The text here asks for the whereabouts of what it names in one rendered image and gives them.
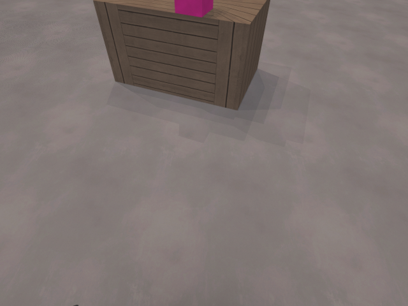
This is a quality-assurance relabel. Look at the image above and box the carton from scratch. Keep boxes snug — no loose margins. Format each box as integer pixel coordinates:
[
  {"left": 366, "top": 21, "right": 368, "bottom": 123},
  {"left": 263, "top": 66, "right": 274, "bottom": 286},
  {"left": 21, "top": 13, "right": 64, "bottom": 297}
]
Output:
[{"left": 175, "top": 0, "right": 214, "bottom": 17}]

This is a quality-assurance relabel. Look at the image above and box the pedestal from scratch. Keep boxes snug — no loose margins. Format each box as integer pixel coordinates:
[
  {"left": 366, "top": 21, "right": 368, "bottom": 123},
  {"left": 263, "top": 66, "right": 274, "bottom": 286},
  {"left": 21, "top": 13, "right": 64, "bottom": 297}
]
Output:
[{"left": 93, "top": 0, "right": 270, "bottom": 110}]

